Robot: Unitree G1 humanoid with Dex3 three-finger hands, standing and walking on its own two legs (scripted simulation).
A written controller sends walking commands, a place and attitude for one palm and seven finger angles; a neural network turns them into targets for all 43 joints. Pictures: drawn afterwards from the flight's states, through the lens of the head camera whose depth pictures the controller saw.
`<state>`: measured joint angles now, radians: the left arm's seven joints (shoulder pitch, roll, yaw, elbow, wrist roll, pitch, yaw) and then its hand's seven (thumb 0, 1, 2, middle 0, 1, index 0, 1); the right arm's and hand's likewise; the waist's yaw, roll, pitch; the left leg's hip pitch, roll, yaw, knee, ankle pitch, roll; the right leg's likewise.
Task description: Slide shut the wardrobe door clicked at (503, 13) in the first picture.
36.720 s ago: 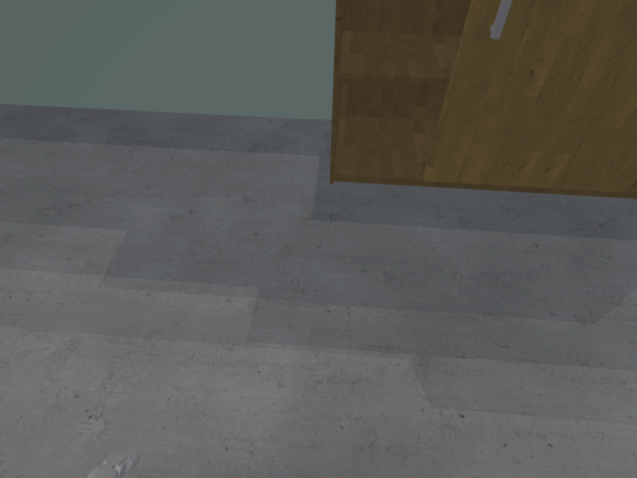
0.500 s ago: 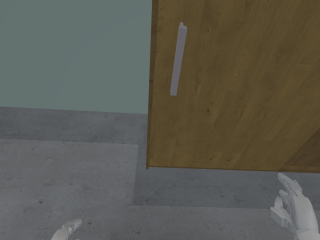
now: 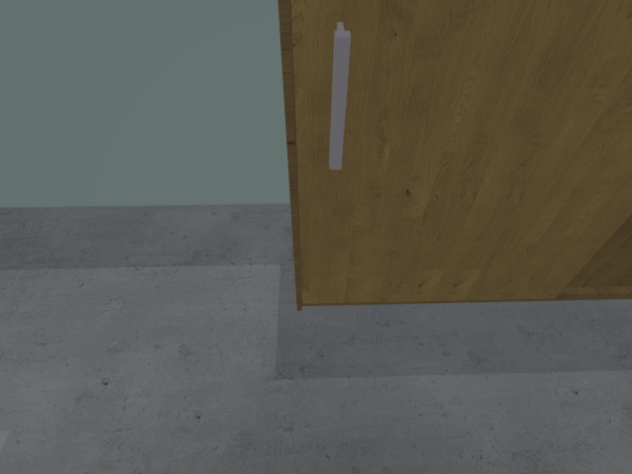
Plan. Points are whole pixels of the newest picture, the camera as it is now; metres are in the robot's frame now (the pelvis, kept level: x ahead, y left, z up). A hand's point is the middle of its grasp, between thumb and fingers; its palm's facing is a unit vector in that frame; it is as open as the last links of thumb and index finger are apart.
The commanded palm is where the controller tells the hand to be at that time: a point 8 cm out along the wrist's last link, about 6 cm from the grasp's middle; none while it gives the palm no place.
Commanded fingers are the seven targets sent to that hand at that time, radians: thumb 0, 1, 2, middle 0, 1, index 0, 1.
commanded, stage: let the arm hang, fingers relaxed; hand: right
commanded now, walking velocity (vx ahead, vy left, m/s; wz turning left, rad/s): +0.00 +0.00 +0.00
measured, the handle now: (337, 102) +0.74 +0.00 +0.09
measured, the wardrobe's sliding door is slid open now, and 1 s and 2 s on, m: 0.00 0.00 0.00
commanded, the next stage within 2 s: look to check the result in 0.46 s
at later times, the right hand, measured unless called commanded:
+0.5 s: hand out of the picture +0.02 -0.18 -0.18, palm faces +0.02 +0.98 -0.19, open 7.3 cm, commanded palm none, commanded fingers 0.00 -0.90 -0.90 0.20 0.30 0.20 0.30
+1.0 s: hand out of the picture +0.09 -0.22 -0.16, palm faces -0.01 +0.96 -0.28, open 7.3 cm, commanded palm none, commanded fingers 0.00 -0.90 -0.90 0.20 0.30 0.20 0.30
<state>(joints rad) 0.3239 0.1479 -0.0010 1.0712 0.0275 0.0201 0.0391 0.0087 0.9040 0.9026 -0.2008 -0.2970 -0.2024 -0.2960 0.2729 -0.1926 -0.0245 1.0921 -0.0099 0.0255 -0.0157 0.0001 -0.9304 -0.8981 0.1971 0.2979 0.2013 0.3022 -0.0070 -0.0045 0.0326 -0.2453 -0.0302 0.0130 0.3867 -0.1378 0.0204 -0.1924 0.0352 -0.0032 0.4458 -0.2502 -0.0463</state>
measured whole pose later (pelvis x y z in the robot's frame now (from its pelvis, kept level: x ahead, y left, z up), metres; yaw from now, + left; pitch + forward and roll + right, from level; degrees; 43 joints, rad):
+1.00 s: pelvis +0.02 +0.00 +0.00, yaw +1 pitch -1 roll +0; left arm 0.16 0.26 0.01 1.12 0.02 0.00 0.03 0.01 0.90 0.90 -0.20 -0.30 -0.20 -0.30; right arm 0.11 -0.26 -0.03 1.13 -0.01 -0.01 -0.01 0.00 -0.91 -0.90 0.20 0.30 0.20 0.30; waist 0.01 -0.01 0.06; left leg -0.18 -0.03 0.00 0.35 -0.15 0.02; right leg -0.10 0.04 -0.01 0.35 -0.24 -0.04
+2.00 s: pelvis +0.04 +0.02 +0.01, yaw +0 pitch -1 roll +0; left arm 0.13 0.31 0.00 1.12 0.02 0.00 0.02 0.01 0.90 0.90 -0.20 -0.30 -0.21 -0.30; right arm 0.08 -0.31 -0.02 1.13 -0.01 -0.02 0.00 0.00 -0.91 -0.90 0.20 0.30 0.20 0.30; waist 0.01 -0.01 0.05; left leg -0.13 -0.05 0.01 0.30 -0.15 0.04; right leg -0.05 0.02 0.00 0.29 -0.23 -0.02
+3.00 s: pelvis +0.03 +0.01 +0.01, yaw +1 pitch -1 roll +0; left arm 0.12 0.32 0.00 1.13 0.02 -0.01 0.02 0.01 0.90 0.90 -0.21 -0.30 -0.21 -0.30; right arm 0.08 -0.32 -0.02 1.13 -0.01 -0.01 0.00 0.00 -0.91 -0.90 0.20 0.30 0.20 0.30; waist 0.01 0.00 0.06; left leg -0.13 -0.04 0.00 0.29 -0.14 0.03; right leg -0.04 0.03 -0.01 0.28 -0.22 -0.03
